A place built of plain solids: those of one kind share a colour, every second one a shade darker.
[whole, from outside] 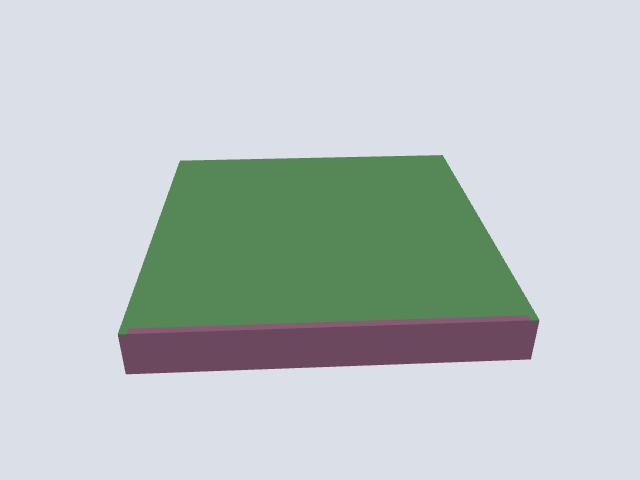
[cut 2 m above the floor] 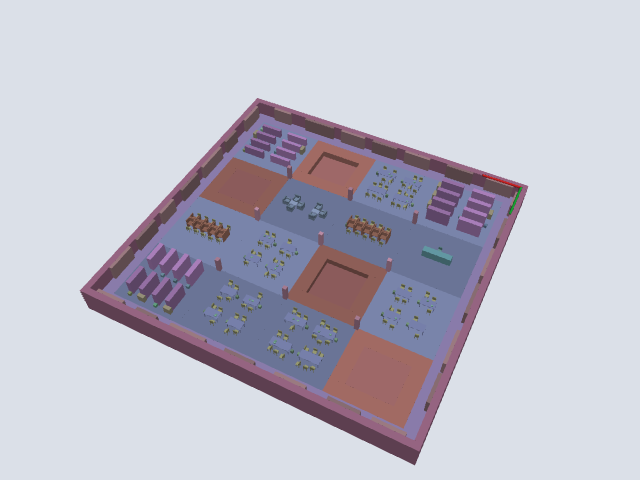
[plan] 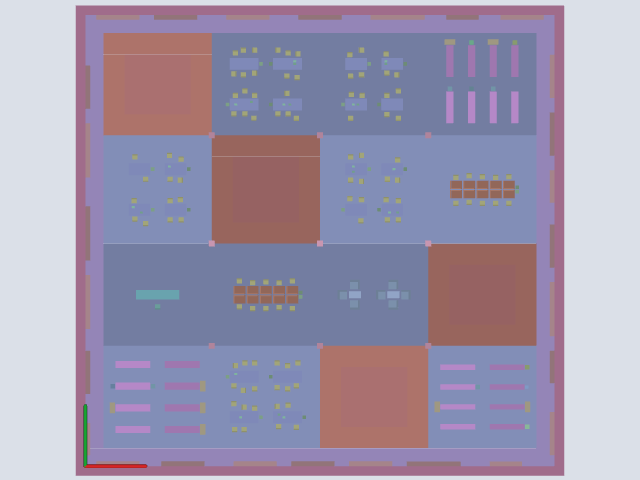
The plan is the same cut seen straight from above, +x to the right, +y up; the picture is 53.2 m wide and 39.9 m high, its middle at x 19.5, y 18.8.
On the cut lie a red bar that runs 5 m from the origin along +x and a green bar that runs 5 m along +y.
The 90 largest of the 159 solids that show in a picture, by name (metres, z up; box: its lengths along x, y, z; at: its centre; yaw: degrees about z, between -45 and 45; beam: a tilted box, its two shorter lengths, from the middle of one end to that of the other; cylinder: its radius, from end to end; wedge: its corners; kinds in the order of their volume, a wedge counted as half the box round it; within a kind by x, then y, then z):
{
 "floor_bay_1": {"box": [9.0, 8.5, 1.5], "at": [6.0, 5.75, -0.75]},
 "floor_bay_2": {"box": [9.0, 8.5, 1.5], "at": [6.0, 14.25, -0.75]},
 "floor_bay_3": {"box": [9.0, 9.0, 1.5], "at": [6.0, 23.0, -0.75]},
 "floor_bay_4": {"box": [9.0, 8.5, 1.5], "at": [15.0, 5.75, -0.75]},
 "floor_bay_5": {"box": [9.0, 8.5, 1.5], "at": [15.0, 14.25, -0.75]},
 "floor_bay_6": {"box": [9.0, 8.5, 1.5], "at": [15.0, 31.75, -0.75]},
 "floor_bay_7": {"box": [9.0, 8.5, 1.5], "at": [24.0, 14.25, -0.75]},
 "floor_bay_8": {"box": [9.0, 9.0, 1.5], "at": [24.0, 23.0, -0.75]},
 "floor_bay_9": {"box": [9.0, 8.5, 1.5], "at": [24.0, 31.75, -0.75]},
 "floor_bay_10": {"box": [9.0, 8.5, 1.5], "at": [33.0, 5.75, -0.75]},
 "floor_bay_11": {"box": [9.0, 9.0, 1.5], "at": [33.0, 23.0, -0.75]},
 "floor_bay_12": {"box": [9.0, 8.5, 1.5], "at": [33.0, 31.75, -0.75]},
 "wall_1": {"box": [0.8, 37.5, 4.8], "at": [-0.4, 18.75, 0.9]},
 "wall_2": {"box": [40.6, 0.8, 4.8], "at": [19.5, -0.4, 0.9]},
 "wall_3": {"box": [40.6, 0.8, 4.8], "at": [19.5, 37.9, 0.9]},
 "wall_4": {"box": [0.8, 37.5, 4.8], "at": [39.4, 18.75, 0.9]},
 "floor_aisle_1": {"box": [1.5, 34.5, 1.5], "at": [0.75, 18.75, -0.75]},
 "floor_aisle_2": {"box": [39.0, 1.5, 1.5], "at": [19.5, 0.75, -0.75]},
 "floor_aisle_3": {"box": [39.0, 1.5, 1.5], "at": [19.5, 36.75, -0.75]},
 "floor_aisle_4": {"box": [1.5, 34.5, 1.5], "at": [38.25, 18.75, -0.75]},
 "floor_rim_1": {"box": [1.75, 5.0, 1.5], "at": [2.37, 31.75, -0.75]},
 "floor_rim_2": {"box": [9.0, 1.75, 1.5], "at": [6.0, 28.37, -0.75]},
 "floor_rim_3": {"box": [9.0, 1.75, 1.5], "at": [6.0, 35.13, -0.75]},
 "floor_rim_4": {"box": [1.75, 5.0, 1.5], "at": [9.63, 31.75, -0.75]},
 "floor_rim_5": {"box": [1.75, 5.5, 1.5], "at": [11.37, 23.0, -0.75]},
 "floor_rim_6": {"box": [9.0, 1.75, 1.5], "at": [15.0, 19.37, -0.75]},
 "floor_rim_7": {"box": [9.0, 1.75, 1.5], "at": [15.0, 26.63, -0.75]},
 "floor_rim_8": {"box": [1.75, 5.5, 1.5], "at": [18.63, 23.0, -0.75]},
 "floor_rim_9": {"box": [1.75, 5.0, 1.5], "at": [20.37, 5.75, -0.75]},
 "floor_rim_10": {"box": [9.0, 1.75, 1.5], "at": [24.0, 2.37, -0.75]},
 "floor_rim_11": {"box": [9.0, 1.75, 1.5], "at": [24.0, 9.13, -0.75]},
 "floor_rim_12": {"box": [1.75, 5.0, 1.5], "at": [27.63, 5.75, -0.75]},
 "floor_rim_13": {"box": [1.75, 5.0, 1.5], "at": [29.37, 14.25, -0.75]},
 "floor_rim_14": {"box": [9.0, 1.75, 1.5], "at": [33.0, 10.87, -0.75]},
 "floor_rim_15": {"box": [9.0, 1.75, 1.5], "at": [33.0, 17.63, -0.75]},
 "floor_rim_16": {"box": [1.75, 5.0, 1.5], "at": [36.63, 14.25, -0.75]},
 "ceil_hall_1": {"box": [40.6, 39.1, 0.1], "at": [19.5, 18.75, 3.25]},
 "floor_well_1": {"box": [5.5, 5.0, 1.5], "at": [6.0, 31.75, -0.75]},
 "floor_well_2": {"box": [5.5, 5.5, 0.74], "at": [15.0, 23.0, -1.13]},
 "floor_well_3": {"box": [5.5, 5.0, 0.6], "at": [24.0, 5.75, -1.2]},
 "floor_well_4": {"box": [5.5, 5.0, 1.5], "at": [33.0, 14.25, -0.75]},
 "wallshelf_1": {"box": [0.4, 2.7, 2.1], "at": [0.2, 2.25, 1.05]},
 "wallshelf_2": {"box": [0.4, 3.6, 2.1], "at": [0.2, 7.8, 1.05]},
 "wallshelf_3": {"box": [0.4, 4.5, 2.1], "at": [0.2, 13.65, 1.05]},
 "wallshelf_4": {"box": [0.4, 4.5, 2.1], "at": [0.2, 19.35, 1.05]},
 "wallshelf_5": {"box": [0.4, 4.5, 2.1], "at": [0.2, 26.25, 1.05]},
 "wallshelf_6": {"box": [0.4, 3.6, 2.1], "at": [0.2, 31.5, 1.05]},
 "wallshelf_7": {"box": [3.6, 0.4, 2.1], "at": [2.7, 0.2, 1.05]},
 "wallshelf_8": {"box": [3.6, 0.4, 2.1], "at": [2.7, 37.3, 1.05]},
 "wallshelf_9": {"box": [3.6, 0.4, 2.1], "at": [7.5, 37.3, 1.05]},
 "wallshelf_10": {"box": [3.6, 0.4, 2.1], "at": [8.1, 0.2, 1.05]},
 "wallshelf_11": {"box": [3.6, 0.4, 2.1], "at": [13.5, 37.3, 1.05]},
 "wallshelf_12": {"box": [3.6, 0.4, 2.1], "at": [14.1, 0.2, 1.05]},
 "wallshelf_13": {"box": [3.6, 0.4, 2.1], "at": [18.9, 0.2, 1.05]},
 "wallshelf_14": {"box": [3.6, 0.4, 2.1], "at": [19.5, 37.3, 1.05]},
 "wallshelf_15": {"box": [3.6, 0.4, 2.1], "at": [23.7, 0.2, 1.05]},
 "wallshelf_16": {"box": [4.5, 0.4, 2.1], "at": [25.95, 37.3, 1.05]},
 "wallshelf_17": {"box": [4.5, 0.4, 2.1], "at": [28.95, 0.2, 1.05]},
 "wallshelf_18": {"box": [2.7, 0.4, 2.1], "at": [31.35, 37.3, 1.05]},
 "wallshelf_19": {"box": [2.7, 0.4, 2.1], "at": [34.95, 0.2, 1.05]},
 "wallshelf_20": {"box": [3.6, 0.4, 2.1], "at": [36.3, 37.3, 1.05]},
 "wallshelf_21": {"box": [0.4, 3.6, 2.1], "at": [38.8, 2.7, 1.05]},
 "wallshelf_22": {"box": [0.4, 2.7, 2.1], "at": [38.8, 8.25, 1.05]},
 "wallshelf_23": {"box": [0.4, 4.5, 2.1], "at": [38.8, 13.05, 1.05]},
 "wallshelf_24": {"box": [0.4, 3.6, 2.1], "at": [38.8, 18.3, 1.05]},
 "wallshelf_25": {"box": [0.4, 2.7, 2.1], "at": [38.8, 23.25, 1.05]},
 "wallshelf_26": {"box": [0.4, 3.6, 2.1], "at": [38.8, 27.6, 1.05]},
 "wallshelf_27": {"box": [0.4, 3.6, 2.1], "at": [38.8, 32.4, 1.05]},
 "range_1": {"box": [2.9, 0.6, 2.1], "at": [3.95, 3.05, 1.05]},
 "range_2": {"box": [2.9, 0.6, 2.1], "at": [3.95, 4.85, 1.05]},
 "range_3": {"box": [2.9, 0.6, 2.1], "at": [3.95, 6.65, 1.05]},
 "range_4": {"box": [2.9, 0.6, 2.1], "at": [3.95, 8.45, 1.05]},
 "range_5": {"box": [2.9, 0.6, 2.1], "at": [8.05, 3.05, 1.05]},
 "range_6": {"box": [2.9, 0.6, 2.1], "at": [8.05, 4.85, 1.05]},
 "range_7": {"box": [2.9, 0.6, 2.1], "at": [8.05, 6.65, 1.05]},
 "range_8": {"box": [2.9, 0.6, 2.1], "at": [8.05, 8.45, 1.05]},
 "range_9": {"box": [0.6, 2.65, 2.1], "at": [30.3, 29.82, 1.05]},
 "range_10": {"box": [0.6, 2.65, 2.1], "at": [30.3, 33.67, 1.05]},
 "range_11": {"box": [2.9, 0.45, 1.2], "at": [30.95, 3.27, 0.6]},
 "range_12": {"box": [2.9, 0.45, 1.2], "at": [30.95, 4.92, 0.6]},
 "range_13": {"box": [2.9, 0.45, 1.2], "at": [30.95, 6.58, 0.6]},
 "range_14": {"box": [0.6, 2.65, 2.1], "at": [32.1, 29.82, 1.05]},
 "range_15": {"box": [0.6, 2.65, 2.1], "at": [32.1, 33.67, 1.05]},
 "range_16": {"box": [0.6, 2.65, 2.1], "at": [33.9, 29.82, 1.05]},
 "range_17": {"box": [0.6, 2.65, 2.1], "at": [33.9, 33.67, 1.05]},
 "range_18": {"box": [2.9, 0.45, 1.2], "at": [35.05, 3.27, 0.6]},
 "range_19": {"box": [2.9, 0.45, 1.2], "at": [35.05, 4.92, 0.6]},
 "range_20": {"box": [0.6, 2.65, 2.1], "at": [35.7, 29.82, 1.05]},
 "range_21": {"box": [0.6, 2.65, 2.1], "at": [35.7, 33.67, 1.05]},
 "desk_counter_1": {"box": [3.6, 0.8, 1.05], "at": [6.0, 14.25, 0.53]}
}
